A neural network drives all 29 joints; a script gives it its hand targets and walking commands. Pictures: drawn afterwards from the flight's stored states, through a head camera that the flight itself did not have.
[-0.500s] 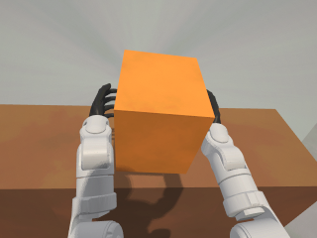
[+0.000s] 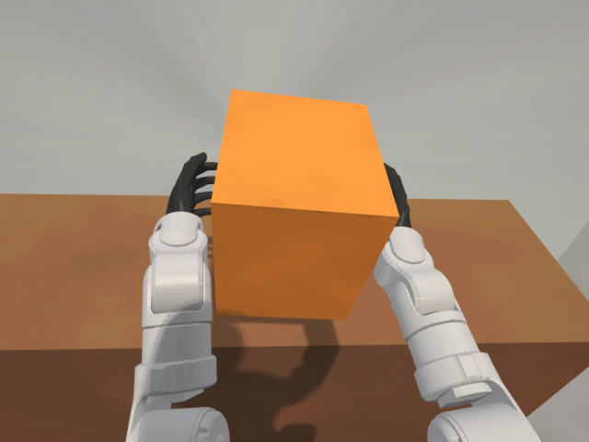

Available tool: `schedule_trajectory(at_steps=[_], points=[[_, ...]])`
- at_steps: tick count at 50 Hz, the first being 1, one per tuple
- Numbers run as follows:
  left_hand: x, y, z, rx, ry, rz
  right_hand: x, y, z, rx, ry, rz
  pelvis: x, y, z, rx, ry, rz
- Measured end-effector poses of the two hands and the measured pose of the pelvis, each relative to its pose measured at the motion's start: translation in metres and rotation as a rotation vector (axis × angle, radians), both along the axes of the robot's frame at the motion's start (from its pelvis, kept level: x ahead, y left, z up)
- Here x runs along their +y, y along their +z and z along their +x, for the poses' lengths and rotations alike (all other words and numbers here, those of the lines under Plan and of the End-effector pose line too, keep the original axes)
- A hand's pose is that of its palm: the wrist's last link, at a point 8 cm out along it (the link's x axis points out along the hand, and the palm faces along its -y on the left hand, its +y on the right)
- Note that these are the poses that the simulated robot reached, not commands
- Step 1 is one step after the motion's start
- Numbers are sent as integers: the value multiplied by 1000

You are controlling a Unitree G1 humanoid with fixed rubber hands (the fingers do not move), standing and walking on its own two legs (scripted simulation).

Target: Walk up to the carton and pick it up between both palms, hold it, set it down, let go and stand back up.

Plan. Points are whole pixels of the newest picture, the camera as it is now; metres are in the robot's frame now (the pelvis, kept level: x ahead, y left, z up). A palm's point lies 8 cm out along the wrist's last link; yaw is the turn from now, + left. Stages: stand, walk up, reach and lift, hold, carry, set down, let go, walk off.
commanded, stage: hold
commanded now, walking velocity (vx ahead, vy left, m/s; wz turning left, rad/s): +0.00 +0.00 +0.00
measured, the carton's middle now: (291, 209) +0.37 +0.01 +0.17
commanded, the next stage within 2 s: none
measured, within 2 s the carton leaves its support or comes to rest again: neither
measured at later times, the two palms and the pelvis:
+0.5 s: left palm (183, 215) +0.36 +0.15 +0.18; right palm (389, 223) +0.36 -0.11 +0.16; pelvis +0.00 +0.00 +0.00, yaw +0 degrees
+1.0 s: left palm (182, 217) +0.36 +0.15 +0.18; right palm (388, 224) +0.35 -0.11 +0.16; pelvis +0.00 +0.00 +0.00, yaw +0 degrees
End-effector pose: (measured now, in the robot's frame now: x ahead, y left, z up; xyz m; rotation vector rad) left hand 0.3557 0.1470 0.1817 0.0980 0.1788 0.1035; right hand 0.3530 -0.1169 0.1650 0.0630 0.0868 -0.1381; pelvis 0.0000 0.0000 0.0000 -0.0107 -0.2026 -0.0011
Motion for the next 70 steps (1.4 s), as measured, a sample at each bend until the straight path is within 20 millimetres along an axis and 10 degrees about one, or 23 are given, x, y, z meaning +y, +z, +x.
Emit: schedule_trajectory(at_steps=[70], points=[[4,-4,-2,8,1,-10,3,1,-1,-8,1,-13,2,0,-1,-3,0,-1]])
